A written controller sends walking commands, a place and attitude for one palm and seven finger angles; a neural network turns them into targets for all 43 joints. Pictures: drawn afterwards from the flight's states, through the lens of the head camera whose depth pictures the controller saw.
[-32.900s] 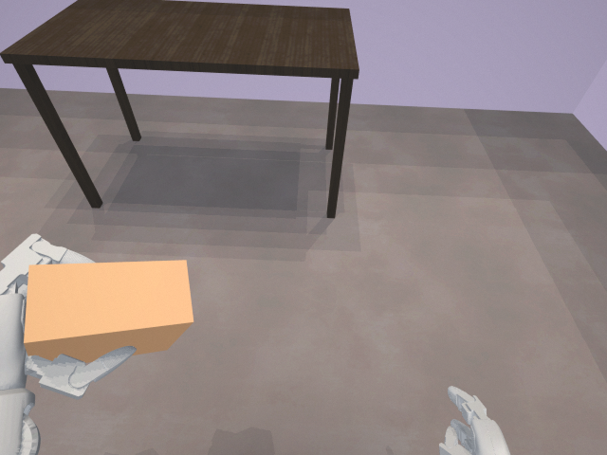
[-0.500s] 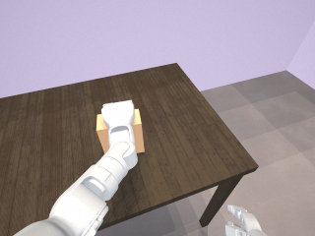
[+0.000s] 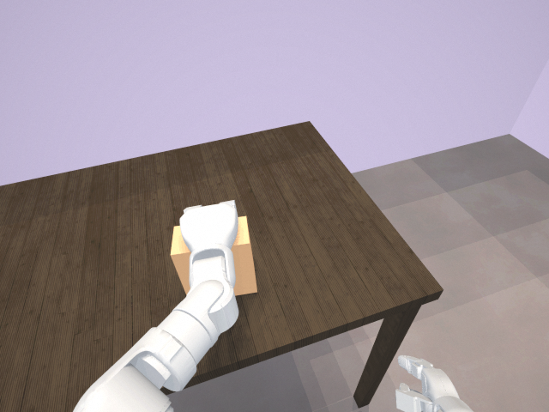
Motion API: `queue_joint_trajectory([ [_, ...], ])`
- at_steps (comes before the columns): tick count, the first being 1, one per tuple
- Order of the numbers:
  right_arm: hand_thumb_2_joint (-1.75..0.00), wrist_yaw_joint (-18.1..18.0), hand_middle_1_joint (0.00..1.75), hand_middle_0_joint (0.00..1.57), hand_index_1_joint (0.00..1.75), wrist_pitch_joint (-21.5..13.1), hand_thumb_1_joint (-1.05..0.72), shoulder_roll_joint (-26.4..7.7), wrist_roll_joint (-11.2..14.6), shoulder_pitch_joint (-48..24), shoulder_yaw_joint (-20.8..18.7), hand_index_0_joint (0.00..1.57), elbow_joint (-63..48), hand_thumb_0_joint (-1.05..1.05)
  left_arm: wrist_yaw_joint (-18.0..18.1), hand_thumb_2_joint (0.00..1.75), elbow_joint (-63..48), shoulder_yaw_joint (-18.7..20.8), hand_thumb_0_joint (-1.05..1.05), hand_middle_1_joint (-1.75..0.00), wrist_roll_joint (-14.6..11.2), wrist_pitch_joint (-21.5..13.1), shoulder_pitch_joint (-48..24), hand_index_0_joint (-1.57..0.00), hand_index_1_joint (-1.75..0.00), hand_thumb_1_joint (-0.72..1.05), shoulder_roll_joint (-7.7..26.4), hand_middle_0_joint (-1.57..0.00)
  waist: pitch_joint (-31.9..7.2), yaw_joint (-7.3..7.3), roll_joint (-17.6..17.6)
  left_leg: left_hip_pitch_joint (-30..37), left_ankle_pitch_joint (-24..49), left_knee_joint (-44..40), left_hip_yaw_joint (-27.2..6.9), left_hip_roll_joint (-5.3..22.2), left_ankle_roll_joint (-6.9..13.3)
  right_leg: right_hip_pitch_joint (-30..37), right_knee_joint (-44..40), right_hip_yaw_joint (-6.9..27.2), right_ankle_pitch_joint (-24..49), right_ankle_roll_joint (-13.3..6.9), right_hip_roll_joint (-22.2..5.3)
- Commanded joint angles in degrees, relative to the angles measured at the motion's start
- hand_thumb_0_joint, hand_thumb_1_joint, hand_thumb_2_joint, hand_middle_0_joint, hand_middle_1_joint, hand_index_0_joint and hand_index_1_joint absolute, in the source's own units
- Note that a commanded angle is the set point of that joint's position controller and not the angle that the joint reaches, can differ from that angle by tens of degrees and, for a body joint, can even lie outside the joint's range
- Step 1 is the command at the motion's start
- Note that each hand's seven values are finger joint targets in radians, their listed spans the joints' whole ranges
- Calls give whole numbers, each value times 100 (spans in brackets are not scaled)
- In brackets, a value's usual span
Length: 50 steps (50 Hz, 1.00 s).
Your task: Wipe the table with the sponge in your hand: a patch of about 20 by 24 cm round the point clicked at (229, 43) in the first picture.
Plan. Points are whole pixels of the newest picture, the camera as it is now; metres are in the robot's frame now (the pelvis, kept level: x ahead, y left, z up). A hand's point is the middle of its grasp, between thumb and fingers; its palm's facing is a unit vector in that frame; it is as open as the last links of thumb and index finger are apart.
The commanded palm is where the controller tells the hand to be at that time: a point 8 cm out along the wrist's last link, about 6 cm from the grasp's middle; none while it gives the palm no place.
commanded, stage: wipe back along the third lane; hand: left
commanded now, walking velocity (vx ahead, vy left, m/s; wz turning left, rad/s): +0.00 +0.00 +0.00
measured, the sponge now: (219, 268) +0.36 +0.14 -0.01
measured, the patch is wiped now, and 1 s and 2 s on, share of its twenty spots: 1.00 1.00 1.00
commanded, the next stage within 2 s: slide back across to the middle lane in 0.56 s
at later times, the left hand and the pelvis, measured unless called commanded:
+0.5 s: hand (223, 268) +0.32 +0.12 +0.05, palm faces +0.01 -0.06 -1.00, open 10.7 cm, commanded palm +0.27 +0.10 +0.08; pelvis -0.01 -0.02 +0.00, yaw -1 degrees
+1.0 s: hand (211, 275) +0.30 +0.13 +0.06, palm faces +0.04 -0.19 -0.98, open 10.7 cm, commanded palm +0.26 +0.15 +0.11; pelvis +0.00 -0.01 +0.00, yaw -2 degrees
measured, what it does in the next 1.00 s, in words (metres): stands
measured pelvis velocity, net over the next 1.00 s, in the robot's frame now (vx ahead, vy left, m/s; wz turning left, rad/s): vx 0.00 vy -0.01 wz -0.04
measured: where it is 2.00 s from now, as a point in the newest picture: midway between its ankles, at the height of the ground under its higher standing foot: outside the picture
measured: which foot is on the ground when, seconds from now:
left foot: down 0.00-1.00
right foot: down 0.00-1.00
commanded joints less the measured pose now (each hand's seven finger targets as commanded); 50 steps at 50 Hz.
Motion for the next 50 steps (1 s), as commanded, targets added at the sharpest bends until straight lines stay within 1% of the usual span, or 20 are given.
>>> queue_joint_trajectory([
  [1, -90, -12, 30, 20, 30, -274, -90, -576, 42, -1209, -168, 20, -960, 0, -192, 130, -520, 82, 0, -160, -227, -77, -1245, -120, -160, 10, -188, -120, -1020, -69, -942, 544, 1465, -195, 51, -57, 189, 482, -311, 99, 2156, -205, -28],
  [3, -90, -22, 30, 20, 30, -294, -90, -569, 56, -1216, -168, 20, -945, 0, -190, 130, -424, 155, 0, -160, -217, -94, -1123, -120, -160, 10, -100, -120, -870, -46, -965, 492, 1271, -240, 50, -61, 183, 394, -394, 122, 1839, -194, -27],
  [10, -90, 38, 30, 20, 30, -340, -90, -566, 56, -1306, -198, 20, -1056, 0, -204, 130, -787, 247, 0, -160, -279, -205, -614, -120, -160, 10, -62, -120, -912, 52, -1025, 473, 1292, -226, 67, -87, 200, 557, -420, 228, 1968, -191, -22],
  [12, -90, 60, 30, 20, 30, -347, -90, -557, 70, -1300, -192, 20, -1091, 0, -198, 130, -913, 69, 0, -160, -265, -192, -392, -120, -160, 10, -185, -120, -836, 32, -1052, 496, 1273, -213, 93, -89, 203, 552, -406, 210, 1943, -172, -28],
  [15, -90, 86, 30, 20, 30, -344, -90, -569, 79, -1408, -192, 20, -1113, 0, -194, 130, -1171, 319, 0, -160, -310, -152, -118, -120, -160, 10, 76, -120, -808, 114, -1031, 485, 1294, -239, 77, -94, 195, 640, -450, 318, 2014, -182, -22],
  [17, -90, 93, 30, 20, 30, -356, -90, -547, 102, -1441, -172, 20, -1113, 0, -212, 130, -1229, 17, 0, -160, -280, -117, -191, -120, -160, 10, -156, -120, -563, 23, -1044, 508, 1152, -242, 107, -91, 202, 451, -478, 272, 1780, -152, -22],
  [20, -90, 122, 30, 20, 30, -384, -90, -554, 87, -1498, -189, 20, -1135, 0, -221, 130, -1416, 213, 0, -160, -304, -93, 72, -120, -160, 10, 6, -120, -688, 129, -1001, 542, 1237, -231, 93, -115, 205, 581, -478, 346, 1893, -174, -1],
  [24, -90, 184, 30, 20, 30, -369, -90, -527, 99, -1569, -175, 20, -1182, 0, -283, 130, -1689, -93, 0, -160, -267, -41, 310, -120, -160, 10, -187, -120, -643, 82, -1027, 601, 1309, -178, 140, -121, 217, 602, -433, 337, 2047, -151, -25],
  [25, -90, 199, 30, 20, 30, -366, -90, -549, 94, -1587, -191, 20, -1182, 0, -291, 130, -1815, 88, 0, -160, -259, -61, 325, -120, -160, 10, -21, -120, -689, 115, -1033, 601, 1386, -180, 79, -117, 207, 637, -396, 373, 2139, -186, 7],
  [28, -90, 183, 30, 20, 30, -371, -90, -542, 92, -1577, -167, 20, -1127, 0, -292, 130, -1757, 30, 0, -160, -225, -29, 304, -120, -160, 10, -35, -120, -572, 68, -1177, 583, 1329, -158, 134, -119, 207, 588, -404, 394, 2157, -144, -8],
  [32, -90, 195, 30, 20, 30, -374, -90, -533, 88, -1611, -154, 20, -1153, 0, -289, 130, -1869, 38, 0, -160, -175, -15, 447, -120, -160, 10, -8, -120, -585, 94, -1015, 574, 1414, -143, 119, -123, 195, 604, -326, 382, 2301, -166, -7],
  [34, -90, 181, 30, 20, 30, -379, -90, -535, 89, -1622, -154, 20, -1149, 0, -294, 130, -1911, 116, 0, -160, -125, 1, 406, -120, -160, 10, 123, -120, -644, 111, -1021, 580, 1421, -126, 123, -139, 196, 631, -327, 440, 2313, -164, -9],
  [35, -90, 174, 30, 20, 30, -379, -90, -561, 79, -1659, -159, 20, -1162, 0, -289, 130, -2058, 412, 0, -160, -131, -7, 398, -120, -160, 10, 404, -120, -679, 167, -945, 570, 1438, -154, 78, -138, 191, 681, -337, 493, 2333, -190, 7],
  [36, -90, 164, 30, 20, 30, -385, -90, -540, 71, -1631, -150, 20, -1178, 0, -271, 130, -2154, 334, 0, -160, -108, -11, 412, -120, -160, 10, 351, -120, -866, 158, -915, 639, 1537, -127, 130, -154, 206, 834, -265, 468, 2494, -172, -18],
  [39, -90, 140, 30, 20, 30, -418, -90, -529, 86, -1683, -109, 20, -1218, 0, -299, 130, -2327, 441, 0, -160, -72, 15, 608, -120, -160, 10, 532, -120, -772, 178, -939, 651, 1585, -142, 115, -150, 197, 849, -291, 508, 2570, -169, -15],
  [40, -90, 136, 30, 20, 30, -416, -90, -554, 78, -1695, -124, 20, -1227, 0, -295, 130, -2497, 722, 0, -160, -57, 3, 617, -120, -160, 10, 786, -120, -847, 223, -869, 645, 1629, -171, 70, -150, 188, 922, -271, 549, 2618, -198, 2],
  [43, -90, 131, 30, 20, 30, -463, -90, -515, 82, -1696, -95, 20, -1319, 0, -344, 130, -2808, 597, 0, -160, -14, -29, 1043, -120, -160, 10, 765, -120, -799, 230, -795, 739, 1763, -146, 90, -159, 201, 976, -244, 538, 2788, -188, -5],
  [45, -90, 85, 30, 20, 30, -458, -90, -543, 74, -1714, -91, 20, -1330, 0, -380, 130, -3027, 890, 0, -160, -10, -68, 926, -120, -160, 10, 1075, -120, -752, 223, -785, 718, 1694, -209, 36, -145, 197, 957, -296, 618, 2609, -203, 21],
  [48, -90, 20, 30, 20, 30, -496, -90, -536, 68, -1678, -67, 20, -1333, 0, -427, 130, -3165, 816, 0, -160, 7, -100, 1005, -120, -160, 10, 1075, -120, -560, 192, -731, 774, 1609, -248, 51, -133, 206, 849, -368, 593, 2370, -187, 19],
  [50, -90, -24, 30, 20, 30, -518, -90, -530, 68, -1687, -73, 20, -1349, 0, -456, 130, -3375, 1088, 0, -160, -27, -153, 824, -120, -160, 10, 1315, -120, -616, 196, -717, 804, 1574, -298, 26, -123, 216, 898, -414, 612, 2247, -192, 29],
])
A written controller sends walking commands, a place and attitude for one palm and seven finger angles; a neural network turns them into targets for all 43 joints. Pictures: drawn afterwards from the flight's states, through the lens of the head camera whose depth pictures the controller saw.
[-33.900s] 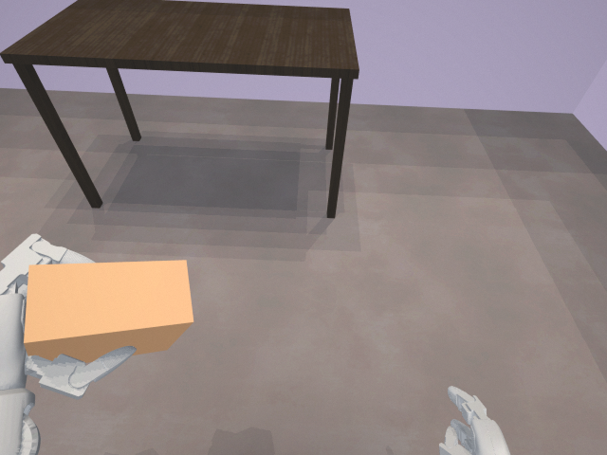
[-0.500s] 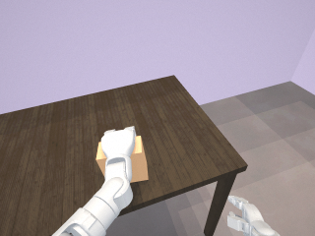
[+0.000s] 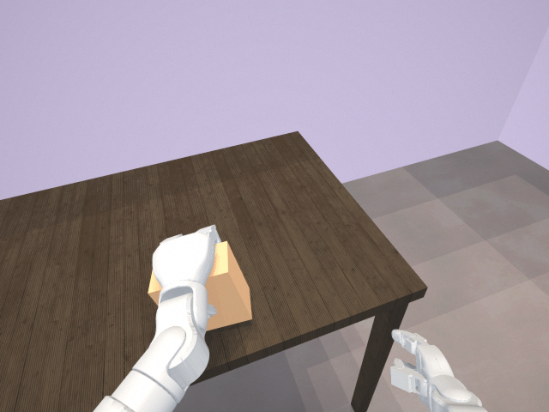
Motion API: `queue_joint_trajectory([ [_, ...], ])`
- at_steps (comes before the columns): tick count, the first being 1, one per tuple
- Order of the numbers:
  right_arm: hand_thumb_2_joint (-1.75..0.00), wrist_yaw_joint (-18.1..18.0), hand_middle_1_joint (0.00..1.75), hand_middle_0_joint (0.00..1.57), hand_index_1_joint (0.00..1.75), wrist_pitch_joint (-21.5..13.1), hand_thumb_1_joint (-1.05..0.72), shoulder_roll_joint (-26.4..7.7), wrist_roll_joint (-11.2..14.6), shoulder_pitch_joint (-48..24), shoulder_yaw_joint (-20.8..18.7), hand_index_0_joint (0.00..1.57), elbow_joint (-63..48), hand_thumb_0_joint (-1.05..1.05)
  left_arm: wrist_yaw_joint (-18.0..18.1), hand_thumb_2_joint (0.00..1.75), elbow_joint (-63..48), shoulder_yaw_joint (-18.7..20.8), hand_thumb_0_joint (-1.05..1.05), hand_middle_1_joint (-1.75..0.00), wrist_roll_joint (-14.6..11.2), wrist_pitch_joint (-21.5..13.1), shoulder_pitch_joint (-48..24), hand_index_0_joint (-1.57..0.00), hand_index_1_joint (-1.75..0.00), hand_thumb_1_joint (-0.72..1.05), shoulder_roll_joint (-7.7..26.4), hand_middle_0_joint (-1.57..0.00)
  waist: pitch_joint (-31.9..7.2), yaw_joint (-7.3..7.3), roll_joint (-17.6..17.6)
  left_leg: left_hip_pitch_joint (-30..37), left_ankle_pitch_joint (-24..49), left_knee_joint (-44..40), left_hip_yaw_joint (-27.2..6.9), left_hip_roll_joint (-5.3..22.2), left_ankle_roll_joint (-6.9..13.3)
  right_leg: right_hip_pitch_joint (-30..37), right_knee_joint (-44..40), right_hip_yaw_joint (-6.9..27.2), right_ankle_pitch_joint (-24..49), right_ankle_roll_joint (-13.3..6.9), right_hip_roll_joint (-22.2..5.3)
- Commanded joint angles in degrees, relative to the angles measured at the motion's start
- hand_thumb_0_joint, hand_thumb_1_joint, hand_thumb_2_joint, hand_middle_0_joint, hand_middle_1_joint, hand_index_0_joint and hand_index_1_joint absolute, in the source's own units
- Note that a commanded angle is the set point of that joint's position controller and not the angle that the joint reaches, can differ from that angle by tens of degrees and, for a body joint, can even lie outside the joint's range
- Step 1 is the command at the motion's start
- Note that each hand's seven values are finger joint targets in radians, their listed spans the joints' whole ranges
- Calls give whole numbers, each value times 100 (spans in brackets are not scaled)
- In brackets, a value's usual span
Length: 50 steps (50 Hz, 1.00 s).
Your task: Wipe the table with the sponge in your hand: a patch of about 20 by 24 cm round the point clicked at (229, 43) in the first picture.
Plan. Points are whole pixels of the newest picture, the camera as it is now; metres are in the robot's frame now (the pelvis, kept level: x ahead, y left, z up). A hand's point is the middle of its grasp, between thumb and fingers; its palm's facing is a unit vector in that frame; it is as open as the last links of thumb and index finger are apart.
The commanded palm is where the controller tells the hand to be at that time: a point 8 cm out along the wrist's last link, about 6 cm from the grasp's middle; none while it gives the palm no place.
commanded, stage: slide back across to the middle lane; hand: left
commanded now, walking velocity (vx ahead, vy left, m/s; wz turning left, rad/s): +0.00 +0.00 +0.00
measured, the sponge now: (209, 298) +0.30 +0.15 +0.00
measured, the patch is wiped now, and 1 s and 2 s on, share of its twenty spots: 1.00 1.00 1.00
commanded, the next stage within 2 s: wipe forward along the middle lane in 0.30 s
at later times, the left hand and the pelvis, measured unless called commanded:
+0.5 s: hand (169, 297) +0.26 +0.19 +0.06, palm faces +0.03 -0.17 -0.99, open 10.6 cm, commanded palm +0.24 +0.20 +0.10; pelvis -0.01 +0.00 +0.00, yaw +0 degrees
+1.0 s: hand (167, 272) +0.31 +0.22 +0.05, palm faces -0.07 -0.07 -1.00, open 10.6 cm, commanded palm +0.29 +0.23 +0.09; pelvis -0.02 -0.01 +0.00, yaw +1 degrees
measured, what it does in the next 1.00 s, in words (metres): stands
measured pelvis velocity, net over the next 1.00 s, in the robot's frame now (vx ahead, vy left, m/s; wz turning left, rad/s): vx -0.02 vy -0.01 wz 0.02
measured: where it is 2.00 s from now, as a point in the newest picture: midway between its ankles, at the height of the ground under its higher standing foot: outside the picture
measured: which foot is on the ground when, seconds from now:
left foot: down 0.00-1.00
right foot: down 0.00-1.00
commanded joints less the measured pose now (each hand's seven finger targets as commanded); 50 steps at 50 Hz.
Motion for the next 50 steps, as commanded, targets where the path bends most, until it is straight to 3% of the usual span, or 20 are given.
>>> queue_joint_trajectory([
  [1, -90, -98, 30, 20, 30, -319, -90, -536, 14, -1439, -169, 20, -1051, 0, -57, 130, -795, 748, 0, -160, 57, 55, -1014, -120, -160, 10, 868, -120, -814, 171, -700, 270, 1554, -177, -136, -258, 314, 498, -441, 446, 2194, -88, -90],
  [3, -90, -114, 30, 20, 30, -354, -90, -518, 9, -1415, -166, 20, -1091, 0, -81, 130, -897, 688, 0, -160, 46, -1, -682, -120, -160, 10, 779, -120, -852, 209, -593, 329, 1631, -174, -130, -267, 311, 534, -450, 437, 2281, -97, -95],
  [9, -90, -136, 30, 20, 30, -425, -90, -533, -10, -1386, -172, 20, -1122, 0, -76, 130, -1191, 982, 0, -160, -3, -153, -60, -120, -160, 10, 1018, -120, -824, 245, -708, 313, 1699, -176, -129, -268, 296, 657, -454, 501, 2554, -85, -103],
  [10, -90, -150, 30, 20, 30, -418, -90, -562, -15, -1429, -188, 20, -1126, 0, -95, 130, -1333, 1137, 0, -160, -10, -154, -177, -120, -160, 10, 1176, -120, -786, 230, -639, 334, 1650, -203, -161, -267, 297, 624, -517, 592, 2425, -103, -85],
  [12, -90, -174, 30, 20, 30, -430, -90, -548, -11, -1395, -179, 20, -1101, 0, -112, 130, -1236, 919, 0, -160, 10, -137, -201, -120, -160, 10, 983, -120, -521, 179, -614, 320, 1500, -237, -165, -249, 308, 403, -589, 502, 1992, -87, -81],
  [16, -90, -206, 30, 20, 30, -505, -90, -564, -25, -1387, -191, 20, -1074, 0, -141, 130, -1281, 1081, 0, -160, 89, -216, -207, -120, -160, 10, 1184, -120, -578, 203, -584, 391, 1464, -253, -190, -263, 326, 394, -600, 515, 1814, -108, -60],
  [18, -90, -198, 30, 20, 30, -549, -90, -547, -21, -1365, -185, 20, -1087, 0, -169, 130, -1230, 927, 0, -160, 88, -257, -16, -120, -160, 10, 1016, -120, -517, 209, -636, 369, 1417, -264, -216, -259, 322, 336, -621, 484, 1717, -105, -63],
  [20, -90, -196, 30, 20, 30, -565, -90, -574, -29, -1374, -202, 20, -1083, 0, -176, 130, -1310, 1061, 0, -160, 131, -299, -169, -120, -160, 10, 1141, -120, -566, 202, -522, 402, 1399, -288, -221, -257, 322, 345, -645, 526, 1674, -123, -54],
  [24, -90, -270, 30, 20, 30, -609, -90, -575, -34, -1299, -182, 20, -947, 0, -144, 130, -833, 887, 0, -160, 232, -326, -768, -120, -160, 10, 1015, -120, -417, 103, -646, 314, 1077, -315, -211, -267, 330, 93, -728, 491, 1241, -102, -58],
  [25, -90, -294, 30, 20, 30, -621, -90, -593, -32, -1294, -198, 20, -925, 0, -126, 130, -787, 1111, 0, -160, 256, -341, -934, -120, -160, 10, 1233, -120, -440, 113, -574, 325, 995, -351, -239, -262, 319, 66, -760, 520, 1035, -121, -38],
  [27, -90, -328, 30, 20, 30, -665, -90, -562, -33, -1256, -185, 20, -897, 0, -92, 130, -495, 965, 0, -160, 296, -363, -1069, -120, -160, 10, 1056, -120, -479, 126, -558, 302, 966, -327, -190, -284, 331, 56, -737, 450, 1058, -105, -63],
  [29, -90, -361, 30, 20, 30, -696, -90, -582, -45, -1202, -175, 20, -808, 0, -36, 130, -175, 1161, 0, -160, 362, -398, -1222, -120, -160, 10, 1237, -120, -606, 149, -774, 239, 1021, -292, -174, -298, 318, 158, -694, 484, 1274, -98, -66],
  [30, -90, -374, 30, 20, 30, -697, -90, -618, -53, -1201, -190, 20, -794, 0, -5, 130, -174, 1433, 0, -160, 376, -426, -1308, -120, -160, 10, 1490, -120, -721, 181, -692, 232, 1040, -317, -199, -292, 302, 226, -675, 527, 1287, -118, -56],
  [31, -90, -389, 30, 20, 30, -706, -90, -577, -52, -1203, -177, 20, -824, 0, 0, 130, -121, 1173, 0, -160, 347, -445, -1384, -120, -160, 10, 1191, -120, -719, 145, -701, 192, 1026, -292, -154, -308, 316, 239, -655, 455, 1354, -85, -89],
  [35, -90, -471, 30, 20, 30, -708, -90, -624, -44, -1135, -172, 20, -744, 0, -15, 130, 421, 1366, 0, -160, 263, -472, -1593, -120, -160, 10, 1326, -120, -533, 99, -861, 44, 806, -331, -169, -306, 300, 100, -803, 534, 1089, -54, -100],
  [37, -90, -529, 30, 20, 30, -698, -90, -636, -35, -1043, -167, 20, -716, 0, -47, 130, 731, 1198, 0, -160, 281, -485, -1895, -120, -160, 10, 1204, -120, -396, 20, -864, -25, 637, -302, -131, -313, 311, -68, -848, 492, 846, -22, -132],
  [40, -90, -591, 30, 20, 30, -712, -90, -684, -26, -909, -187, 20, -683, 0, -91, 130, 1050, 1464, 0, -160, 250, -603, -2101, -120, -160, 10, 1477, -120, -569, 25, -792, -75, 647, -290, -152, -319, 305, -12, -820, 531, 907, -32, -134],
  [42, -90, -628, 30, 20, 30, -720, -90, -672, -24, -783, -178, 20, -665, 0, -117, 130, 1314, 1312, 0, -160, 230, -703, -2235, -120, -160, 10, 1306, -120, -511, -34, -763, -160, 554, -259, -142, -320, 315, -122, -796, 449, 841, -13, -144],
  [47, -90, -693, 30, 20, 30, -763, -90, -735, -35, -443, -221, 20, -585, 0, -145, 130, 2014, 1411, 0, -160, 308, -1010, -2647, -120, -160, 10, 1462, -120, -466, -134, -1021, -423, 351, -157, -120, -310, 326, -314, -818, 503, 670, 30, -176],
  [50, -90, -720, 30, 20, 30, -788, -90, -758, -32, -336, -262, 20, -601, 0, -123, 130, 2098, 1652, 0, -160, 264, -1193, -2814, -120, -160, 10, 1685, -120, -749, -112, -1115, -518, 436, -132, -139, -301, 331, -142, -759, 538, 897, 48, -193],
])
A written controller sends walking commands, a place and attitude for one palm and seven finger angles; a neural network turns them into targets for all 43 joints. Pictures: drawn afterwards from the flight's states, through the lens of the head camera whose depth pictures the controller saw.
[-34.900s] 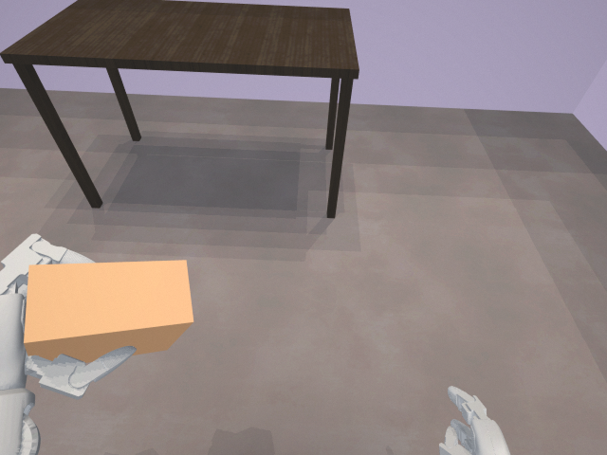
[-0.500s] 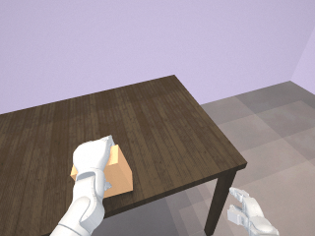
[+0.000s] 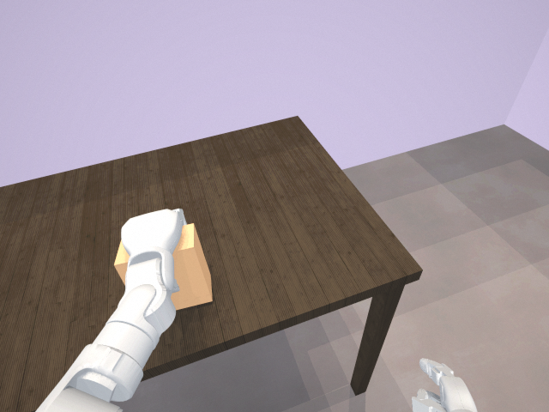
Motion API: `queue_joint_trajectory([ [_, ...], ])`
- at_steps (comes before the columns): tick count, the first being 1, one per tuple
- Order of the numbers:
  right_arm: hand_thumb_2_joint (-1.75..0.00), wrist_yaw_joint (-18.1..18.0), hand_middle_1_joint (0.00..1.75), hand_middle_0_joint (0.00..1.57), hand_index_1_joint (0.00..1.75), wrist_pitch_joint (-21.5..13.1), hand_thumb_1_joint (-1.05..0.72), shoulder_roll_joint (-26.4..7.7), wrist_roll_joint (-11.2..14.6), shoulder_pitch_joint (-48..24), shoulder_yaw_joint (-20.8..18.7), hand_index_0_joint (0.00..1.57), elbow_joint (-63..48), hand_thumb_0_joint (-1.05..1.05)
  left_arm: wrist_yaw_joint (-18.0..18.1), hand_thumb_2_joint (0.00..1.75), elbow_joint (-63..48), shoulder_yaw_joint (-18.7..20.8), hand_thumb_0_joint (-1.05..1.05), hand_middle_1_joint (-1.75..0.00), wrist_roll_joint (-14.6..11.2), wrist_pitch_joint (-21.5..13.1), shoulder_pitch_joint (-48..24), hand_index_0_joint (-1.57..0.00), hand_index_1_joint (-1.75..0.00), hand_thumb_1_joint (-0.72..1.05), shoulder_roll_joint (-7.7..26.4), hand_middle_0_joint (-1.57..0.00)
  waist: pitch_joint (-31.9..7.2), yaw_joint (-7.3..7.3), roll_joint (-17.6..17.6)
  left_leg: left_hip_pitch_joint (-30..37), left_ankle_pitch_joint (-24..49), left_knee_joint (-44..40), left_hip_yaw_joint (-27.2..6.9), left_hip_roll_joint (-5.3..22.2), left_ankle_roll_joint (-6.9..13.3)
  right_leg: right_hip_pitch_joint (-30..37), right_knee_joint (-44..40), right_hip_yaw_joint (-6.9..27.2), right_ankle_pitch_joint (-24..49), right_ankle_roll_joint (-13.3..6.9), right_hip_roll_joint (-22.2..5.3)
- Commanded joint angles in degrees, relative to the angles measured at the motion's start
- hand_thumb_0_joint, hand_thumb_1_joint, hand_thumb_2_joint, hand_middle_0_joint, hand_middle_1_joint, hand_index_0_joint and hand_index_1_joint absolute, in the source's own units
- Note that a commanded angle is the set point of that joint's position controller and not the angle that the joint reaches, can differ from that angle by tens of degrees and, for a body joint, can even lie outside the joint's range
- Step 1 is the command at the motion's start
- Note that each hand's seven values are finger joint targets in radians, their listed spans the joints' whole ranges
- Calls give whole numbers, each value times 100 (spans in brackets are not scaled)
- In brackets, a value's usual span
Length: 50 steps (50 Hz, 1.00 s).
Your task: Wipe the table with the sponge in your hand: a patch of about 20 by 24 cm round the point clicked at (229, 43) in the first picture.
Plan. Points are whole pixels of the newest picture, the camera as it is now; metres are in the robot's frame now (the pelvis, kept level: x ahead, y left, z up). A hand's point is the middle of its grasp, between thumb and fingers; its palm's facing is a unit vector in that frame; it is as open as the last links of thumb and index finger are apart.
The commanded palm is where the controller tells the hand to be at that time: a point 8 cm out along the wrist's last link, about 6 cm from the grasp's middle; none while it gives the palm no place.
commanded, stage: wipe forward along the middle lane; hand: left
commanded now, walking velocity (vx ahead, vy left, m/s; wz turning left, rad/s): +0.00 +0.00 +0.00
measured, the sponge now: (172, 279) +0.33 +0.22 -0.01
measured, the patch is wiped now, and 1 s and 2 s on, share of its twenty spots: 1.00 1.00 1.00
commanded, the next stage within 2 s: slide back across to the first lane in 1.02 s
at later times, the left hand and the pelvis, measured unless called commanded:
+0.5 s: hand (161, 231) +0.39 +0.25 +0.05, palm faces -0.10 -0.03 -0.99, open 10.6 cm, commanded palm +0.38 +0.26 +0.09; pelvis +0.00 -0.01 +0.00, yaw +0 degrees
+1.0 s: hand (155, 211) +0.44 +0.28 +0.05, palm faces -0.12 -0.03 -0.99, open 10.6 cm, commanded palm +0.43 +0.28 +0.09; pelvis +0.01 +0.02 -0.01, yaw -1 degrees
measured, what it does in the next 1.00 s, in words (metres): stands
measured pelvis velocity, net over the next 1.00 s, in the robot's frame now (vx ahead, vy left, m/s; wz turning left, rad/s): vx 0.01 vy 0.02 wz -0.01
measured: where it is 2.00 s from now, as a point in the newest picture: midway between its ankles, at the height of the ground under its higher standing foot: outside the picture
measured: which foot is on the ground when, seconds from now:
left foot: down 0.00-1.00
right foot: down 0.00-1.00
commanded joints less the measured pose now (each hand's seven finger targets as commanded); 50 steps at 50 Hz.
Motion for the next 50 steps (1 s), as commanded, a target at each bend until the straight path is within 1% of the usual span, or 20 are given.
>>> queue_joint_trajectory([
  [1, -90, -78, 30, 20, 30, -272, -90, -601, -1, -833, -215, 20, -896, 0, 228, 130, 18, 648, 0, -160, 98, -202, -1662, -120, -160, 10, 1293, -120, -765, -75, -1156, -36, 175, -105, 65, -324, 304, 303, -745, 706, 732, 156, -253],
  [6, -90, -56, 30, 20, 30, -290, -90, -608, 16, -646, -248, 20, -889, 0, 286, 130, 305, 610, 0, -160, 104, -344, -1752, -120, -160, 10, 1242, -120, -808, -99, -959, -133, 220, -68, 69, -304, 307, 237, -687, 645, 851, 160, -254],
  [9, -90, -58, 30, 20, 30, -297, -90, -637, 12, -517, -254, 20, -803, 0, 340, 130, 573, 687, 0, -160, 141, -406, -2083, -120, -160, 10, 1408, -120, -777, -189, -963, -251, 150, -23, 74, -288, 310, 141, -681, 659, 816, 173, -273],
  [10, -90, -55, 30, 20, 30, -307, -90, -623, 27, -533, -256, 20, -838, 0, 341, 130, 545, 761, 0, -160, 100, -439, -2114, -120, -160, 10, 1447, -120, -848, -155, -933, -271, 169, -51, 46, -290, 312, 192, -700, 685, 820, 169, -268],
  [14, -90, -89, 30, 20, 30, -334, -90, -667, 6, -333, -268, 20, -733, 0, 402, 130, 929, 854, 0, -160, 120, -572, -2384, -120, -160, 10, 1677, -120, -942, -259, -1162, -422, 122, 60, 99, -266, 337, 230, -676, 741, 918, 232, -319],
  [15, -90, -86, 30, 20, 30, -334, -90, -664, 22, -320, -267, 20, -734, 0, 401, 130, 924, 1002, 0, -160, 111, -619, -2534, -120, -160, 10, 1849, -120, -1026, -245, -1041, -444, 159, 34, 66, -272, 328, 264, -659, 749, 932, 217, -304],
  [17, -90, -68, 30, 20, 30, -325, -90, -666, 22, -213, -268, 20, -695, 0, 412, 130, 1233, 814, 0, -160, 177, -655, -2619, -120, -160, 10, 1690, -120, -825, -294, -971, -509, 51, 32, 74, -265, 328, 65, -642, 645, 732, 220, -302],
  [20, -90, -56, 30, 20, 30, -330, -90, -678, 13, -142, -289, 20, -712, 0, 420, 130, 1267, 1049, 0, -160, 176, -752, -2806, -120, -160, 10, 1969, -120, -1184, -261, -947, -507, 224, 89, 67, -256, 329, 257, -595, 710, 1059, 210, -306],
  [24, -90, -39, 30, 20, 30, -313, -90, -693, 13, -8, -293, 20, -686, 0, 450, 130, 1535, 900, 0, -160, 229, -832, -3000, -120, -160, 10, 1889, -120, -1063, -372, -825, -580, 183, 135, 88, -243, 346, 89, -580, 653, 1046, 223, -316],
  [28, -90, -46, 30, 20, 30, -324, -90, -733, 12, 140, -294, 20, -615, 0, 480, 130, 1847, 977, 0, -160, 253, -886, -3366, -120, -160, 10, 2104, -120, -1021, -478, -940, -678, 107, 171, 83, -222, 356, -27, -592, 635, 936, 251, -312],
  [31, -90, -45, 30, 20, 30, -315, -90, -761, -7, 283, -309, 20, -601, 0, 497, 130, 1948, 1147, 0, -160, 278, -964, -3449, -120, -160, 10, 2353, -120, -1348, -448, -874, -727, 244, 203, 74, -234, 357, 168, -497, 628, 1186, 248, -305],
  [33, -90, -19, 30, 20, 30, -316, -90, -746, -11, 320, -322, 20, -587, 0, 501, 130, 1982, 969, 0, -160, 309, -970, -3591, -120, -160, 10, 2152, -120, -1291, -516, -794, -677, 252, 235, 103, -214, 358, 38, -513, 615, 1237, 246, -318],
  [35, -90, -15, 30, 20, 30, -312, -90, -759, -14, 359, -322, 20, -578, 0, 509, 130, 2054, 1171, 0, -160, 316, -995, -3678, -120, -160, 10, 2382, -120, -1452, -472, -795, -721, 376, 230, 61, -218, 355, 136, -466, 616, 1407, 221, -293],
  [39, -90, 20, 30, 20, 30, -274, -90, -788, -32, 500, -354, 20, -535, 0, 528, 130, 2202, 1092, 0, -160, 371, -1001, -3684, -120, -160, 10, 2349, -120, -1456, -549, -741, -742, 480, 301, 117, -218, 355, 116, -412, 562, 1695, 239, -297],
  [40, -90, 21, 30, 20, 30, -278, -90, -775, -30, 464, -346, 20, -559, 0, 512, 130, 2147, 1184, 0, -160, 322, -1022, -3732, -120, -160, 10, 2394, -120, -1544, -498, -728, -744, 531, 265, 88, -225, 357, 172, -419, 570, 1731, 223, -281],
  [41, -90, 21, 30, 20, 30, -270, -90, -814, -47, 559, -359, 20, -523, 0, 528, 130, 2245, 1205, 0, -160, 351, -1019, -3766, -120, -160, 10, 2507, -120, -1515, -542, -737, -755, 518, 305, 118, -216, 365, 174, -390, 543, 1738, 241, -287],
  [43, -90, 33, 30, 20, 30, -266, -90, -807, -42, 590, -362, 20, -515, 0, 533, 130, 2299, 1084, 0, -160, 368, -1012, -3860, -120, -160, 10, 2374, -120, -1448, -590, -757, -770, 471, 289, 122, -208, 359, 56, -402, 491, 1641, 246, -281],
  [46, -90, 41, 30, 20, 30, -253, -90, -830, -57, 651, -386, 20, -497, 0, 543, 130, 2359, 1224, 0, -160, 385, -1047, -3840, -120, -160, 10, 2522, -120, -1582, -537, -654, -713, 619, 295, 118, -210, 360, 95, -357, 460, 1758, 222, -262],
  [48, -90, 52, 30, 20, 30, -250, -90, -805, -55, 691, -389, 20, -479, 0, 561, 130, 2411, 1010, 0, -160, 439, -1038, -3956, -120, -160, 10, 2262, -120, -1500, -622, -640, -688, 594, 293, 120, -199, 351, -103, -350, 386, 1663, 215, -241],
  [50, -90, 66, 30, 20, 30, -260, -90, -790, -68, 689, -406, 20, -467, 0, 579, 130, 2451, 1097, 0, -160, 393, -1047, -3951, -120, -160, 10, 2197, -120, -1544, -573, -704, -629, 702, 264, 79, -176, 353, -145, -342, 341, 1679, 187, -210],
])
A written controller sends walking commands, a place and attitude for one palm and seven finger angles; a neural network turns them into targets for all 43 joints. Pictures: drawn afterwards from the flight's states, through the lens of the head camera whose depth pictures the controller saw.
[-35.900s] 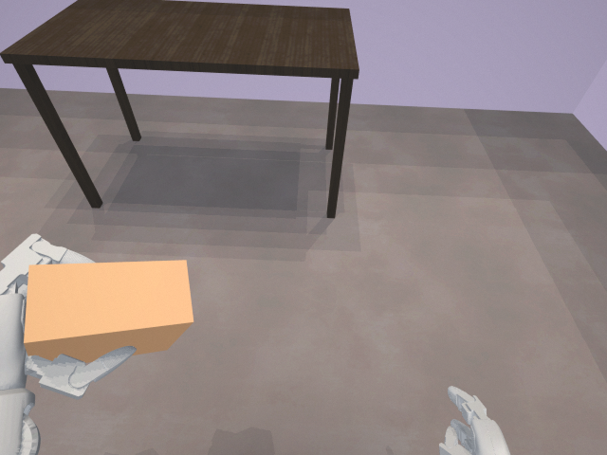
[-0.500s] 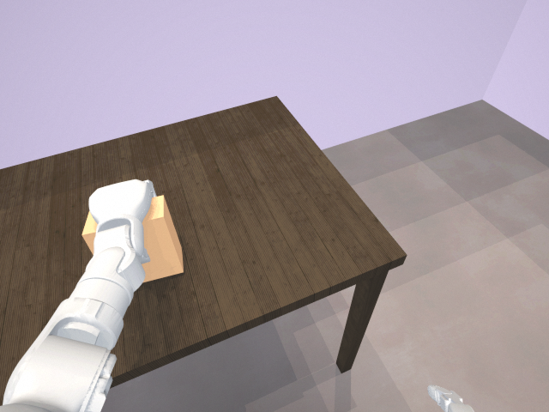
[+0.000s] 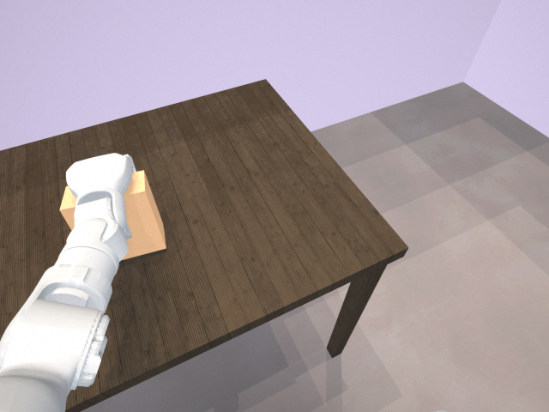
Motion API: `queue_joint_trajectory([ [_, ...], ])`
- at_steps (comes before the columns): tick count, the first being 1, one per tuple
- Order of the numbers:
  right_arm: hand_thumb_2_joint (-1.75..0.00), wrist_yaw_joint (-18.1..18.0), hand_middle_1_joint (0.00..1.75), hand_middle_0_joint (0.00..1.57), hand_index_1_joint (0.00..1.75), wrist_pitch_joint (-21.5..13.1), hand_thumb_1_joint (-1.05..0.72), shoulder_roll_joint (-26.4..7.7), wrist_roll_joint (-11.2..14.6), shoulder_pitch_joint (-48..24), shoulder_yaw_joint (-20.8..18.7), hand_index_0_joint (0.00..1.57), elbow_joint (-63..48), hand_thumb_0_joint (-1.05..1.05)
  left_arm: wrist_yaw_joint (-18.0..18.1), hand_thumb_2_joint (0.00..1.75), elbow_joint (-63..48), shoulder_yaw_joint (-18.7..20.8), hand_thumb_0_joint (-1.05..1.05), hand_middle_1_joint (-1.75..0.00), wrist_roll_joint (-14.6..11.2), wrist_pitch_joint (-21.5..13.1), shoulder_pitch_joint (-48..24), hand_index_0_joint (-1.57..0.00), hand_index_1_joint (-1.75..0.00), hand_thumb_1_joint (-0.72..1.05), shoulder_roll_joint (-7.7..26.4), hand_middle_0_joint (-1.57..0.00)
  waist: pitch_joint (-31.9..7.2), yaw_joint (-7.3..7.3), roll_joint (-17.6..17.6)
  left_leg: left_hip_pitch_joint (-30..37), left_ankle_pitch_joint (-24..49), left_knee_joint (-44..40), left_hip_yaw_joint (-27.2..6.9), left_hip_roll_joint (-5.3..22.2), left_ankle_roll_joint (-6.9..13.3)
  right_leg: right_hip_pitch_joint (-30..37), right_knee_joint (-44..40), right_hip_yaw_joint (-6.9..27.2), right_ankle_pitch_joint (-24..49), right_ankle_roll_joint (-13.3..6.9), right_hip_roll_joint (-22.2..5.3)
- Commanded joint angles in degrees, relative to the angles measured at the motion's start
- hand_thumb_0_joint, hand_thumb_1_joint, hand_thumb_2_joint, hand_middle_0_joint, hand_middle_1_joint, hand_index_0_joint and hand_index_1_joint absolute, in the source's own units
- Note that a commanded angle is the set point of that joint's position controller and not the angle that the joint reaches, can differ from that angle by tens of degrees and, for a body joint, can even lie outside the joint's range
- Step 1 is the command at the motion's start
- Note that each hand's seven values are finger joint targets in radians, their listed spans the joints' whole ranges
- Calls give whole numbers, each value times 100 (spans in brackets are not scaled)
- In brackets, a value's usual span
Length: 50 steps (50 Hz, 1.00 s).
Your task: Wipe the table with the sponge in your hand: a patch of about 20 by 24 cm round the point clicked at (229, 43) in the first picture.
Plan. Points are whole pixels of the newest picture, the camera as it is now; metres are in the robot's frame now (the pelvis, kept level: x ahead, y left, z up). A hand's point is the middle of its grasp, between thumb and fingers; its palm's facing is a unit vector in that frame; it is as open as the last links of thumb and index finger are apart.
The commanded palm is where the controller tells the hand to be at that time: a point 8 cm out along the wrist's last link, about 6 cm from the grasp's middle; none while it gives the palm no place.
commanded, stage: wipe forward along the middle lane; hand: left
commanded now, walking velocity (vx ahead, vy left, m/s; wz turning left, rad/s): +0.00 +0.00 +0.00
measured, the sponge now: (123, 228) +0.42 +0.27 +0.00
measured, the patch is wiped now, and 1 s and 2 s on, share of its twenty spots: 1.00 1.00 1.00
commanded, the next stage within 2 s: slide back across to the first lane in 0.02 s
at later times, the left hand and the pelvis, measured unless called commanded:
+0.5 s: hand (84, 200) +0.43 +0.31 +0.06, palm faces -0.07 -0.05 -1.00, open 10.6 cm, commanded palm +0.40 +0.31 +0.11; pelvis +0.01 +0.03 +0.00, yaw -1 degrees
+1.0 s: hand (57, 213) +0.41 +0.35 +0.06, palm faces -0.09 -0.05 -0.99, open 10.6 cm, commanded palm +0.38 +0.34 +0.11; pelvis +0.03 +0.04 +0.01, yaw +1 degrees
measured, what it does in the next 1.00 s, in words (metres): stands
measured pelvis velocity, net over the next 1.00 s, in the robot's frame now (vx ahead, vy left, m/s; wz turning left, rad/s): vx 0.03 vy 0.04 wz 0.01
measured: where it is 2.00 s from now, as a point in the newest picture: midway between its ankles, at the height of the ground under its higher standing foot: outside the picture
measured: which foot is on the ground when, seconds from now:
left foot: down 0.00-1.00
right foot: down 0.00-1.00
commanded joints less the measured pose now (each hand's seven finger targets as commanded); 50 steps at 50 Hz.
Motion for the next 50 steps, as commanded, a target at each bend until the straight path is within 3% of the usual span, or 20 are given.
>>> queue_joint_trajectory([
  [1, -90, -16, 30, 20, 30, -153, -90, -770, -36, -74, -259, 20, -575, 0, 300, 130, -382, 227, 0, -160, 222, 129, -1782, -120, -160, 10, 1402, -120, -1453, 10, -551, 565, 891, -138, 118, -220, 352, 891, -418, 315, 1688, 87, -254],
  [4, -90, -2, 30, 20, 30, -148, -90, -754, -37, -46, -257, 20, -542, 0, 385, 130, -225, 144, 0, -160, 219, 174, -1890, -120, -160, 10, 1280, -120, -1327, -53, -647, 488, 770, -155, 107, -204, 331, 708, -425, 257, 1485, 95, -234],
  [5, -90, -9, 30, 20, 30, -159, -90, -759, -31, -81, -248, 20, -524, 0, 397, 130, -198, 258, 0, -160, 187, 177, -1971, -120, -160, 10, 1370, -120, -1360, -14, -650, 497, 838, -196, 58, -191, 330, 691, -421, 253, 1471, 66, -224],
  [7, -90, 14, 30, 20, 30, -166, -90, -736, -55, -11, -276, 20, -520, 0, 440, 130, -306, 126, 0, -160, 239, 183, -1997, -120, -160, 10, 1231, -120, -1590, 1, -468, 687, 984, -152, 67, -188, 329, 689, -350, 201, 1500, 60, -205],
  [10, -90, 28, 30, 20, 30, -140, -90, -727, -53, -104, -273, 20, -574, 0, 458, 130, -432, 450, 0, -160, 220, 208, -1866, -120, -160, 10, 1549, -120, -1767, 181, -371, 799, 1225, -207, 8, -175, 316, 888, -317, 171, 1621, 7, -189],
  [13, -90, 39, 30, 20, 30, -130, -90, -730, -32, -163, -244, 20, -624, 0, 467, 130, -436, 358, 0, -160, 258, 289, -1825, -120, -160, 10, 1574, -120, -1481, 166, -338, 828, 982, -311, 8, -188, 326, 788, -426, 131, 1193, 29, -175],
  [16, -90, 25, 30, 20, 30, -130, -90, -758, -24, -220, -225, 20, -647, 0, 443, 130, -533, 575, 0, -160, 288, 325, -1818, -120, -160, 10, 1956, -120, -1520, 261, -262, 918, 1040, -383, -37, -198, 331, 922, -449, 120, 1120, 0, -168],
  [17, -90, 26, 30, 20, 30, -134, -90, -746, -24, -230, -221, 20, -659, 0, 414, 130, -653, 467, 0, -160, 319, 330, -1947, -120, -160, 10, 1872, -120, -1552, 216, -242, 997, 1070, -391, -35, -188, 324, 891, -451, 92, 1126, 3, -167],
  [20, -90, 28, 30, 20, 30, -155, -90, -723, -6, -328, -220, 20, -746, 0, 314, 130, -876, 598, 0, -160, 216, 286, -1791, -120, -160, 10, 1936, -120, -1676, 335, -85, 1178, 1291, -456, -78, -177, 312, 1052, -485, 92, 1265, -45, -163],
  [23, -90, 40, 30, 20, 30, -160, -90, -738, -18, -245, -245, 20, -740, 0, 185, 130, -884, 319, 0, -160, 303, 220, -1537, -120, -160, 10, 1636, -120, -1411, 235, -137, 1318, 1322, -431, -92, -160, 319, 844, -517, 31, 1213, -46, -136],
  [25, -90, 32, 30, 20, 30, -185, -90, -718, -18, -300, -262, 20, -787, 0, 106, 130, -1170, 349, 0, -160, 236, 96, -1475, -120, -160, 10, 1557, -120, -1518, 279, -31, 1484, 1598, -427, -142, -135, 314, 855, -508, 31, 1381, -90, -127],
  [27, -90, 49, 30, 20, 30, -145, -90, -754, -39, -236, -290, 20, -784, 0, 60, 130, -1323, 356, 0, -160, 290, 70, -1189, -120, -160, 10, 1606, -120, -1620, 291, -53, 1612, 1772, -368, -140, -140, 311, 913, -488, 23, 1519, -93, -115],
  [31, -90, 20, 30, 20, 30, -104, -90, -789, -22, -314, -279, 20, -781, 0, 6, 130, -1492, 548, 0, -160, 226, 34, -1092, -120, -160, 10, 1864, -120, -1405, 314, -112, 1591, 1854, -394, -158, -163, 307, 974, -516, 12, 1608, -108, -115],
  [35, -90, 47, 30, 20, 30, -74, -90, -747, -16, -438, -270, 20, -861, 0, -71, 130, -1874, 560, 0, -160, 170, 20, -888, -120, -160, 10, 1783, -120, -1594, 422, 126, 1745, 2366, -370, -165, -161, 264, 1126, -462, 15, 2001, -153, -128],
  [43, -90, 25, 30, 20, 30, 6, -90, -811, -25, -467, -255, 20, -880, 0, -206, 130, -1945, 813, 0, -160, 209, 7, -550, -120, -160, 10, 2185, -120, -1472, 424, -108, 1680, 2367, -351, -119, -216, 303, 1350, -516, 44, 2278, -124, -155],
  [45, -90, 36, 30, 20, 30, -23, -90, -753, -16, -532, -270, 20, -958, 0, -288, 130, -2184, 507, 0, -160, 171, -56, -438, -120, -160, 10, 1705, -120, -1536, 398, 30, 1814, 2595, -325, -121, -201, 301, 1310, -502, 39, 2385, -134, -160],
  [46, -90, 40, 30, 20, 30, -14, -90, -796, -22, -473, -273, 20, -927, 0, -291, 130, -2095, 595, 0, -160, 193, -41, -228, -120, -160, 10, 1839, -120, -1484, 423, 55, 1849, 2576, -297, -143, -193, 297, 1261, -499, 28, 2325, -142, -144],
  [47, -90, 47, 30, 20, 30, -13, -90, -762, -22, -492, -260, 20, -963, 0, -324, 130, -2159, 342, 0, -160, 169, -45, -202, -120, -160, 10, 1547, -120, -1455, 361, 4, 1825, 2515, -291, -123, -199, 298, 1220, -508, 33, 2323, -127, -145],
  [49, -90, 54, 30, 20, 30, -4, -90, -794, -12, -511, -269, 20, -954, 0, -347, 130, -2156, 459, 0, -160, 130, -44, -11, -120, -160, 10, 1617, -120, -1397, 382, -205, 1739, 2404, -275, -110, -214, 312, 1272, -523, 57, 2409, -124, -152],
  [50, -90, 54, 30, 20, 30, -11, -90, -766, -8, -592, -260, 20, -1020, 0, -370, 130, -2424, 410, 0, -160, 70, -83, -38, -120, -160, 10, 1485, -120, -1530, 410, -97, 1802, 2627, -288, -137, -209, 303, 1363, -489, 62, 2547, -141, -159],
])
